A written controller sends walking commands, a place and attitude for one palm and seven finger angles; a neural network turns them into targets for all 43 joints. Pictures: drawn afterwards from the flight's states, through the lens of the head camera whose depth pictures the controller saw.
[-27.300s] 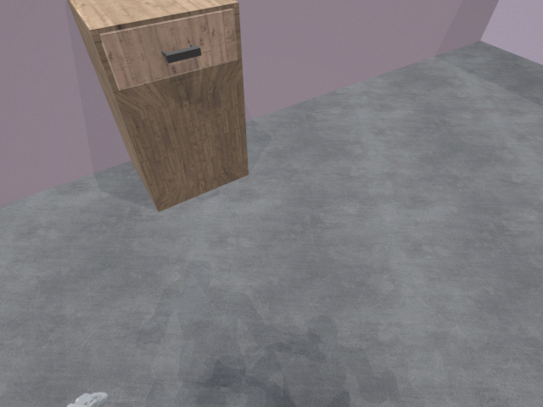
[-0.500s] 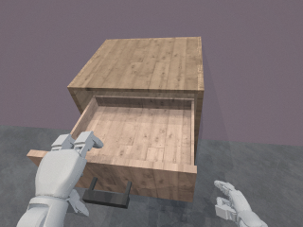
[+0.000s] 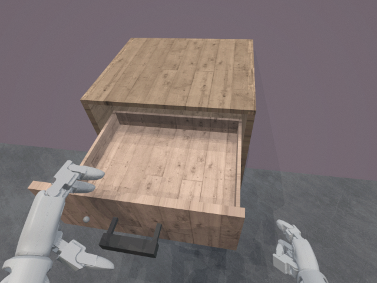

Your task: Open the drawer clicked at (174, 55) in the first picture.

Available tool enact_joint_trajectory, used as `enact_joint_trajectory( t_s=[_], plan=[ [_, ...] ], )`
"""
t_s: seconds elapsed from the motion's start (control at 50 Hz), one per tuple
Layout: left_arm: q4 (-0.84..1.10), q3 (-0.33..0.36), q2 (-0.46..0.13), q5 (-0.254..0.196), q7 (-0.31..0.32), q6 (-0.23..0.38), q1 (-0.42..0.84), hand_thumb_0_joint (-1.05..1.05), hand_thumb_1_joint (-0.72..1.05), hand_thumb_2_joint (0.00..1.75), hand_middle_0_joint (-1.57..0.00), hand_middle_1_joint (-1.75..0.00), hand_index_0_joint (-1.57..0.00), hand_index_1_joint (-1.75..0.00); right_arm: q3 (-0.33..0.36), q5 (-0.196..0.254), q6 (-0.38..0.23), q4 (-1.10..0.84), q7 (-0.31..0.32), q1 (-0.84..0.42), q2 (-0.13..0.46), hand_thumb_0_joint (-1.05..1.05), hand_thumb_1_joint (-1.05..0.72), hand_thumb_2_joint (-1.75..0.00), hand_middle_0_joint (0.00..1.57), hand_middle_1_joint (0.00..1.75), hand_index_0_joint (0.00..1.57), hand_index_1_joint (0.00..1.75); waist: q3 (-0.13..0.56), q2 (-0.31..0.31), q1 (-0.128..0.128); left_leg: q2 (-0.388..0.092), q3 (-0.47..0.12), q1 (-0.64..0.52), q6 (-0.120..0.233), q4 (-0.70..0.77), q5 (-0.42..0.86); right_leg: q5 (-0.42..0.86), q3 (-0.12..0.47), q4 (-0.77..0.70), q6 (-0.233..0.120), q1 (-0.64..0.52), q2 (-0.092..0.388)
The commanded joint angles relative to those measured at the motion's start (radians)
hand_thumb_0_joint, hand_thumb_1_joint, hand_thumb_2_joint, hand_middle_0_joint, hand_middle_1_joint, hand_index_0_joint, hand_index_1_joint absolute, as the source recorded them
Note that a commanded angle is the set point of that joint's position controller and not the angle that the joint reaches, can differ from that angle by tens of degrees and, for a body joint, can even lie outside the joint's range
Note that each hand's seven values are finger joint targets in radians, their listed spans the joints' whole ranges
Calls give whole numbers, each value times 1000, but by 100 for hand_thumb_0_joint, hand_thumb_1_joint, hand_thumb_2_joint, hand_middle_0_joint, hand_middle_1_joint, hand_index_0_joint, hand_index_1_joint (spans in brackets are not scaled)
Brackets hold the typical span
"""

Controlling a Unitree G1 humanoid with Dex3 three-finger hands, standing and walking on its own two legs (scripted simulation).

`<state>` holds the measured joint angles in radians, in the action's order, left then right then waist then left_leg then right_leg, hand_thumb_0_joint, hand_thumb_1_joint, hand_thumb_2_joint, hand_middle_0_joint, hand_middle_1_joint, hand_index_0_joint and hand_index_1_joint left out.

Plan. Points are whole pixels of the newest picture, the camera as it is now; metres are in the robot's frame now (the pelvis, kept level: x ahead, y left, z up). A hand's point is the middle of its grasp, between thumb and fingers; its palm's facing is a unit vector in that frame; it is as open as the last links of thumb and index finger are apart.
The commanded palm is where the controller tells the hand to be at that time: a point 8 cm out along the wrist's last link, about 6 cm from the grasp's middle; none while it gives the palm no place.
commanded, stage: draw the hand back to the body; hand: left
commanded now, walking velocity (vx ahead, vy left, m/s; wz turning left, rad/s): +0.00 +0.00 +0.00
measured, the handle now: (132, 234) +0.22 +0.16 -0.02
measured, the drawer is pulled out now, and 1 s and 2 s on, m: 0.29 0.29 0.29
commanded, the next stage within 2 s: step back with the hand held close in 0.88 s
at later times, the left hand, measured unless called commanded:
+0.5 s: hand (58, 202) +0.19 +0.23 +0.16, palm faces +0.35 -0.84 -0.40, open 10.2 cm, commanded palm +0.14 +0.28 +0.18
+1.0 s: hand (56, 204) +0.19 +0.23 +0.17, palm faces +0.40 -0.82 -0.41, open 7.5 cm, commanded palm +0.13 +0.27 +0.18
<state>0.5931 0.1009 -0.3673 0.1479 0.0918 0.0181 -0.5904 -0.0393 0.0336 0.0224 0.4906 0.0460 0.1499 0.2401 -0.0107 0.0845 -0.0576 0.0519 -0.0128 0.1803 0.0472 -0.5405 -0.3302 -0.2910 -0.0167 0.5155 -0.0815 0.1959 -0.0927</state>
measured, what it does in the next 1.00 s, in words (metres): stands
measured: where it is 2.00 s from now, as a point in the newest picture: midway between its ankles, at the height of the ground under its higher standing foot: outside the picture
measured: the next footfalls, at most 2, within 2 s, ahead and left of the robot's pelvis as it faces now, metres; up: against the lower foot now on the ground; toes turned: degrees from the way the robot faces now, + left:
none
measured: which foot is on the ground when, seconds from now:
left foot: down 0.00-1.00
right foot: down 0.00-1.00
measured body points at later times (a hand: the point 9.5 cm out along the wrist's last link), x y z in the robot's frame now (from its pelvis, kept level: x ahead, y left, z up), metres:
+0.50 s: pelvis +0.02 +0.00 +0.00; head +0.01 -0.02 +0.45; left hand +0.17 +0.27 +0.19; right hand +0.22 -0.21 -0.08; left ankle -0.02 +0.09 -0.73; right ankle -0.01 -0.07 -0.73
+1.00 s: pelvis +0.01 -0.01 +0.00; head +0.01 -0.04 +0.45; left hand +0.16 +0.27 +0.19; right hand +0.22 -0.22 -0.08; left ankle -0.02 +0.09 -0.73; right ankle -0.01 -0.07 -0.73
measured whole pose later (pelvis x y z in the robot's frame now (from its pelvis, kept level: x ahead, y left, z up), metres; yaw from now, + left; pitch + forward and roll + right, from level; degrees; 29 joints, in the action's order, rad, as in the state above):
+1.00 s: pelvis +0.01 -0.01 +0.00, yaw +2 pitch -1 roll +0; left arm 0.49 0.28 -0.35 -0.09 0.11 0.12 -0.57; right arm -0.03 0.04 -0.08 0.62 0.07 0.17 0.22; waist 0.01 0.07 -0.04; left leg 0.06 -0.05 0.14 0.03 -0.48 -0.31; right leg -0.28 -0.05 0.45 -0.09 0.14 -0.09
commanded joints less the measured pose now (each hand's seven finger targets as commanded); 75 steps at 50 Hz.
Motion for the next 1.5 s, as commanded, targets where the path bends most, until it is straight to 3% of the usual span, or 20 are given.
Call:
enact_joint_trajectory(
  t_s=[0.0, 0.04, 0.08, 0.12, 0.24, 0.38, 0.52, 0.6, 0.66, 0.74, 0.88, 0.96, 0.98, 1.02, 1.04, 1.12, 1.16, 1.2, 1.28, 1.48],
  plan=[
    [291, 163, -107, -186, 53, 156, 74, 0, -26, 40, -28, -104, -28, -104, 16, -20, -175, -126, 37, -76, 46, 0, -90, -90, 20, 30, 20, 30, 122, 11, 12, -62, -31, -54, -4, 66, 250, 220, 40, -113, 49, -50, 122],
    [210, 145, -69, -201, 43, 160, 37, 0, -18, 43, -28, -100, -28, -100, 22, -15, -189, -99, 33, -73, 49, 0, -90, -90, 20, 30, 20, 30, 49, -16, 18, -70, -40, -36, -10, 80, 272, 237, 31, -118, 45, -30, 118],
    [211, 172, -94, -204, 40, 172, 78, 0, -12, 47, -27, -95, -27, -95, 26, -15, -203, -84, 29, -82, 57, 0, -90, -90, 20, 30, 20, 30, 36, 7, 18, -72, -47, -30, -15, 85, 280, 240, 32, -122, 41, -34, 117],
    [174, 161, -66, -210, 32, 175, 52, 0, -5, 50, -27, -91, -27, -91, 28, -13, -207, -78, 24, -79, 53, 0, -90, -90, 20, 30, 20, 30, 40, -21, 16, -77, -50, -28, -17, 94, 286, 240, 22, -115, 43, -43, 119],
    [173, 211, -90, -226, 26, 181, 30, 0, 17, 58, -25, -77, -25, -77, 37, -8, -204, -66, 22, -98, 60, 0, -90, -90, 20, 30, 20, 30, 88, -63, 9, -82, -51, -28, -17, 97, 317, 278, 24, -110, 45, -76, 122],
    [171, 278, -135, -234, 35, 178, 51, 0, 41, 69, -24, -62, -24, -62, 44, 1, -191, -53, 29, -109, 70, 0, -90, -90, 20, 30, 20, 30, 115, -10, 11, -81, -50, -44, -20, 93, 343, 307, 29, -112, 44, -82, 125],
    [98, 310, -140, -239, 40, 168, 44, 0, 65, 80, -22, -46, -22, -46, 49, 4, -173, -40, 33, -105, 66, 0, -90, -90, 20, 30, 20, 30, 92, -46, 10, -80, -48, -41, -17, 94, 353, 325, 22, -116, 50, -77, 128],
    [125, 294, -134, -238, 38, 170, 73, 0, 80, 86, -21, -37, -21, -37, 49, 6, -171, -42, 32, -107, 70, 0, -90, -90, 20, 30, 20, 30, 102, 5, 16, -79, -47, -55, -18, 93, 367, 333, 21, -114, 51, -78, 131],
    [123, 290, -133, -237, 39, 167, 55, 0, 90, 90, -20, -30, -20, -30, 51, 5, -171, -44, 29, -108, 72, 0, -90, -90, 20, 30, 20, 30, 112, -24, 12, -82, -48, -61, -17, 93, 383, 345, 17, -113, 53, -82, 132],
    [104, 297, -136, -240, 40, 162, 48, 0, 90, 90, -20, -30, -20, -30, 51, 5, -164, -41, 30, -114, 69, 0, -90, -90, 20, 30, 20, 30, 101, -54, 13, -80, -45, -50, -15, 94, 368, 357, 21, -117, 54, -86, 134],
    [136, 311, -154, -239, 44, 167, 77, 0, 90, 90, -20, -30, -20, -30, 47, 7, -163, -41, 29, -123, 75, 0, -90, -90, 20, 30, 20, 30, 104, 6, 13, -78, -51, -52, -17, 97, 338, 309, 25, -129, 50, -79, 133],
    [93, 304, -141, -241, 43, 166, 57, 0, 90, 90, -20, -30, -20, -30, 49, 7, -159, -41, 31, -126, 67, 0, -90, -90, 20, 30, 20, 30, 81, -46, 10, -77, -48, -36, -11, 103, 292, 269, 28, -142, 56, -73, 136],
    [204, 488, -313, -245, 54, 229, 247, 0, 90, 90, -20, -30, -20, -30, 50, 17, -148, -85, 23, -54, 96, 0, -90, -90, 20, 30, 20, 30, -25, 29, 44, -78, -104, 14, 14, 84, 192, 268, 160, -209, 36, 35, 203],
    [79, 434, -225, -231, 43, 252, 116, 0, 90, 90, -20, -30, -20, -30, 66, 11, -145, -45, 15, -72, 83, 0, -90, -90, 20, 30, 20, 30, 6, -147, 52, -70, -96, 1, 14, 14, 154, 257, 218, -243, 33, 50, 257],
    [50, 391, -175, -229, 34, 254, 54, 0, 90, 90, -20, -30, -20, -30, 70, 11, -138, -48, 9, -82, 88, 0, -90, -90, 20, 30, 20, 30, 27, -163, 57, -65, -86, -5, 16, -8, 162, 304, 221, -237, 41, 47, 273],
    [67, 357, -134, -225, 32, 259, -56, 0, 90, 90, -20, -30, -20, -30, 83, 17, -113, -56, -3, -88, 99, 0, -90, -90, 20, 30, 20, 30, 129, -72, 62, -96, -79, -8, 21, 31, 266, 412, 154, -136, 75, -10, 265],
    [102, 377, -158, -218, 40, 255, -73, 0, 90, 90, -20, -30, -20, -30, 94, 20, -97, -68, -1, -98, 99, 0, -90, -90, 20, 30, 20, 30, 165, -83, 62, -119, -90, 14, 25, 26, 357, 481, 135, -90, 92, -45, 249],
    [140, 396, -180, -216, 50, 255, -83, 0, 90, 90, -20, -30, -20, -30, 94, 20, -88, -76, 3, -96, 98, 0, -90, -90, 20, 30, 20, 30, 188, -77, 66, -133, -117, 34, 24, 36, 382, 454, 126, -55, 75, -53, 243],
    [213, 433, -229, -221, 62, 250, -90, 0, 90, 90, -20, -30, -20, -30, 101, 23, -80, -97, 13, -93, 104, 0, -90, -90, 20, 30, 20, 30, 198, -49, 70, -144, -149, 82, 16, 17, 403, 436, 146, -24, 36, -43, 250],
    [198, 430, -210, -223, 73, 238, -108, 0, 90, 90, -20, -30, -20, -30, 100, 12, -89, -100, 23, -80, 102, 0, -90, -90, 20, 30, 20, 30, 154, -27, 68, -184, -206, 241, 36, 83, 243, 209, 141, 28, 42, -17, 197]
  ],
)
